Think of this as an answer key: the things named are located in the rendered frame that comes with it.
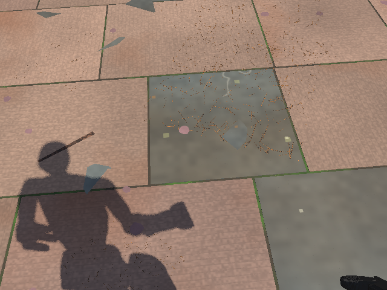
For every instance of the robot right hand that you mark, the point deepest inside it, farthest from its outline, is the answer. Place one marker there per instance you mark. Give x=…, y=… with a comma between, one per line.
x=353, y=282

